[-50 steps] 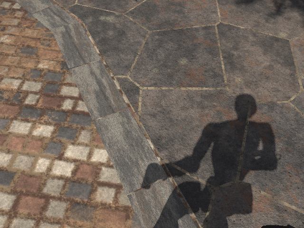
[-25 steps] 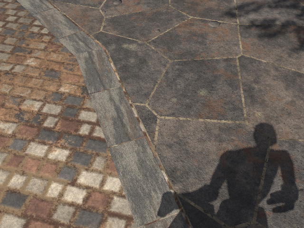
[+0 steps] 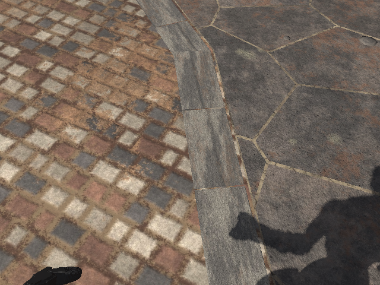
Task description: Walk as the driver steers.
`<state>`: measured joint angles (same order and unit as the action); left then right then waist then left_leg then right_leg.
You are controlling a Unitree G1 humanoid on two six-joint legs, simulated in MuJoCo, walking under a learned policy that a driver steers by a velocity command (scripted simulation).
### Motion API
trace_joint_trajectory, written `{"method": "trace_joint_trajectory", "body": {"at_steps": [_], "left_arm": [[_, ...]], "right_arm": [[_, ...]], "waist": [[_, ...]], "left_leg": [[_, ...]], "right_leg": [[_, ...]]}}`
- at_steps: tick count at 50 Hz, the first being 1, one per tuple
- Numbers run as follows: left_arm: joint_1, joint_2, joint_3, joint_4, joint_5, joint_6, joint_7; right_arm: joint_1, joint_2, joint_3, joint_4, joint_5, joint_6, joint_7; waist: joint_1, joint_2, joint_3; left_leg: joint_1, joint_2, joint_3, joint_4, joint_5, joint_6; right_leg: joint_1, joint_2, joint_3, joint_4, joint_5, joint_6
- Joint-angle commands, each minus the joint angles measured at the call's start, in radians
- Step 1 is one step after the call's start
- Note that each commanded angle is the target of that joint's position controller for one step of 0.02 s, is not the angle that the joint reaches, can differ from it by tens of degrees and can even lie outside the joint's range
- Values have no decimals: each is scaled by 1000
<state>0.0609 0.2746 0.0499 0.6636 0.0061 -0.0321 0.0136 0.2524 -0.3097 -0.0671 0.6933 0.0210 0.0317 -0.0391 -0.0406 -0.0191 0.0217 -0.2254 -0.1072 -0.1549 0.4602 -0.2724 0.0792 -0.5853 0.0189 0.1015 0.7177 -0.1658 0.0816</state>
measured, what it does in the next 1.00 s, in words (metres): steps on the spot, turning right: right foot, then left foot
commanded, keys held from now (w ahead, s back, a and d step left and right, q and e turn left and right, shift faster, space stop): q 0.02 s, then no key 0.02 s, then e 0.94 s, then q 0.02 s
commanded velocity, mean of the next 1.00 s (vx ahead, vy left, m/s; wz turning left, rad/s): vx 0.01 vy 0.00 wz -0.29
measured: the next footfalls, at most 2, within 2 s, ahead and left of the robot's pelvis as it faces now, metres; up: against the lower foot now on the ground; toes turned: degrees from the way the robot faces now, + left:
right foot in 0.10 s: +0.16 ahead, -0.12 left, +0.00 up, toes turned +8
left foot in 0.46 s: +0.11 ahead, +0.12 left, +0.00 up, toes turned -10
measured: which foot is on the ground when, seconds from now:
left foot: down 0.00-0.12, up 0.14-0.44, down 0.46-0.90, up 0.92-1.00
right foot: up 0.00-0.08, down 0.10-0.48, up 0.50-0.88, down 0.90-1.00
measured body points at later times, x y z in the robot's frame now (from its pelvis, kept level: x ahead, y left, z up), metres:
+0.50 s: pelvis +0.06 +0.00 -0.01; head +0.10 +0.01 +0.44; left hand +0.23 +0.28 -0.11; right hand +0.18 -0.29 -0.11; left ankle +0.07 +0.12 -0.74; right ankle +0.12 -0.13 -0.74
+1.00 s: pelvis +0.06 -0.04 -0.01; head +0.10 -0.07 +0.44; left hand +0.33 +0.15 -0.08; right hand +0.08 -0.36 -0.12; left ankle +0.06 +0.12 -0.67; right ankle +0.04 -0.13 -0.74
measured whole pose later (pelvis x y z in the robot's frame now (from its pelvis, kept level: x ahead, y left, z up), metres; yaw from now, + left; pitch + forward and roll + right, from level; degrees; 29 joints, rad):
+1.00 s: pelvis +0.06 -0.04 -0.01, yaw -22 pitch +2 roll +0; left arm 0.15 0.30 0.07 0.59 0.00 0.03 -0.01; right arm 0.17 -0.33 -0.09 0.72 0.00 0.01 -0.03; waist -0.02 0.04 0.06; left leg -0.43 0.05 0.00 1.07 -0.54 -0.06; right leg -0.32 0.04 0.01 0.55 -0.27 -0.05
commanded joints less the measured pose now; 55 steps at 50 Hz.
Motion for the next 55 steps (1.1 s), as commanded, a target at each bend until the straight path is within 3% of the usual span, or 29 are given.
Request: {"method": "trace_joint_trajectory", "body": {"at_steps": [1, 3, 5, 6, 7, 8, 9, 11, 13, 20, 23, 24, 25, 26, 27, 29, 30, 33, 37, 42, 44, 45, 46, 47, 48, 49, 50, 51, 55], "left_arm": [[-67, 96, 29, -83, -3, -24, -7], [-21, 108, 35, -65, -3, -34, -15], [25, 111, 37, -52, 14, -50, -19], [57, 148, 38, -60, 35, -53, -14], [52, 116, 22, -38, 57, -45, -15], [57, 21, -5, -24, 30, -41, -22], [55, 22, -8, -20, 13, -39, -30], [37, 116, 20, -19, -7, -22, -33], [22, 186, 45, -31, -11, -4, -21], [38, 171, 63, -46, -28, 42, 8], [30, 158, 63, -55, -40, 66, 25], [30, 121, 52, -69, -34, 65, 25], [21, 99, 47, -102, -34, 56, 21], [66, 165, 69, -79, -16, 46, 20], [108, 193, 85, -49, -23, 46, 15], [160, 163, 83, -10, -23, 65, 19], [155, 144, 77, -12, -25, 72, 18], [69, 117, 59, -65, -37, 74, 8], [17, 97, 40, -116, -30, 76, -15], [44, 120, 50, -136, -32, 87, -34], [115, 124, 62, -117, -29, 90, -36], [173, 171, 82, -106, -25, 89, -26], [227, 307, 112, -123, -19, 83, -7], [218, 298, 98, -137, 9, 59, -18], [201, 251, 85, -133, 10, 37, -26], [152, 221, 76, -122, -1, 27, -22], [98, 185, 64, -124, -15, 27, -16], [57, 159, 51, -126, -22, 30, -10], [28, 77, 12, -91, 10, 23, 0]], "right_arm": [[-4, -162, -47, -70, 0, 5, -8], [-33, -145, -40, -80, -2, 6, -8], [-39, -97, -21, -80, -8, -7, -5], [1, -37, 1, -84, -39, -20, -3], [118, -18, 7, -62, -42, -20, -4], [127, -69, 1, -41, -53, -11, -1], [67, -103, -12, -43, -43, -5, 1], [0, -111, -24, -39, -39, 6, 1], [-20, -94, -24, -32, -23, 6, 1], [-44, -48, -23, -19, -13, -22, 1], [9, -65, -34, 0, -18, -42, 17], [35, -138, -51, -4, -37, -42, 12], [15, -213, -68, -2, -62, -38, 15], [-46, -159, -53, -40, -79, -46, 13], [-94, -112, -36, -57, -71, -52, 6], [-142, -88, -28, -65, -34, -58, 0], [-129, -85, -24, -61, -29, -56, -3], [-63, -99, -30, -47, -34, -38, -12], [-45, -149, -49, -42, -29, -21, -10], [-68, -181, -63, -36, -1, -25, 12], [-86, -167, -60, -30, 19, -33, 15], [-29, -130, -50, -9, 9, -41, 19], [-36, -55, -22, -54, -55, -46, 23], [-115, -71, -23, -86, -54, -48, 18], [-149, -118, -37, -86, -30, -43, 15], [-152, -123, -39, -82, -19, -39, 12], [-123, -126, -42, -55, -23, -32, 4], [-100, -134, -45, -42, -28, -25, 1], [-41, -59, -16, 0, -17, -15, 14]], "waist": [[3, 145, -96], [21, 162, -111], [52, 136, -134], [38, 15, -221], [-37, -185, -247], [-25, -185, -225], [4, -149, -162], [14, -101, -114], [14, -107, -93], [38, -154, -135], [3, -135, -133], [5, -8, -121], [30, 282, -56], [29, 251, -51], [59, 169, -50], [74, 121, -35], [65, 121, -32], [12, 158, -28], [-17, 179, -52], [1, 205, -60], [51, 176, -78], [67, 77, -118], [56, -238, -164], [100, -243, -212], [114, -132, -182], [81, -108, -131], [55, -62, -117], [36, -75, -113], [15, -98, -143]], "left_leg": [[117, 253, -261, -6, 547, 114], [138, 248, -270, 36, 532, 95], [78, 186, -225, 105, 489, 40], [13, 109, -150, 232, 297, -6], [-108, 20, -95, 340, -226, -82], [-132, 80, -69, 369, -410, -133], [-167, 90, -41, 378, -395, -154], [-205, 98, -5, 360, -314, -180], [-165, 82, 33, 314, -274, -180], [-79, 49, 69, 160, -117, -151], [91, 73, 89, -66, 64, -99], [161, 230, -55, -127, 43, -30], [111, 404, -284, -205, 123, 109], [71, 501, -336, -204, 239, 189], [61, 465, -256, -179, 309, 171], [105, 384, -110, -130, 400, 113], [115, 368, -60, -120, 473, 112], [196, 356, 14, -121, 513, 133], [226, 397, 55, -119, 519, 147], [172, 417, 114, -67, 532, 119], [122, 388, 171, 41, 476, 56], [16, 332, 242, 187, 368, -16], [-306, 213, 309, 519, -204, -123], [-435, 107, 157, 715, -453, -156], [-444, 136, 92, 791, -406, -153], [-451, 152, 82, 776, -317, -144], [-442, 170, 82, 732, -245, -145], [-396, 174, 90, 701, -188, -154], [-198, 181, 116, 493, -69, -176]], "right_leg": [[26, 32, -2, -72, -32, -11], [104, 27, -21, -165, -11, -37], [329, -23, -15, -336, 281, -95], [515, -178, 151, -325, 599, -166], [607, -329, 358, -285, 789, -345], [554, -363, 448, -328, 626, -392], [532, -312, 418, -341, 494, -369], [497, -253, 388, -357, 281, -314], [436, -205, 347, -377, 195, -286], [402, -155, 349, -378, 113, -273], [283, -98, 316, -317, 21, -207], [153, -37, 237, -190, -92, -148], [3, 110, 46, -11, -328, -96], [-8, 61, 56, 237, -441, -61], [-3, 49, 67, 356, -401, -53], [-43, 36, 53, 464, -298, -20], [-51, 31, 38, 494, -274, -5], [-86, 1, -24, 389, -217, 29], [4, -47, -81, 194, -234, 28], [176, -31, -161, -40, -196, -31], [325, 2, -185, -255, -28, -87], [498, -15, -111, -337, 153, -130], [734, -290, 265, -304, 622, -252], [661, -438, 450, -326, 685, -461], [624, -387, 369, -349, 591, -453], [579, -322, 285, -349, 502, -393], [556, -279, 221, -349, 437, -342], [516, -255, 176, -352, 448, -323], [440, -196, 46, -370, 420, -300]]}}
Keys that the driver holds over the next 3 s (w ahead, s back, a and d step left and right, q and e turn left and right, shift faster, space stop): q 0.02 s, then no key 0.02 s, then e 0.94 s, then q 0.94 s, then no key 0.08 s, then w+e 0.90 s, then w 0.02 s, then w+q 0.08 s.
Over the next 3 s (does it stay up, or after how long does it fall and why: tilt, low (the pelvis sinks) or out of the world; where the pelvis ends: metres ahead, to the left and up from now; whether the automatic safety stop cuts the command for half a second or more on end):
stays up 0.44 -0.13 0.00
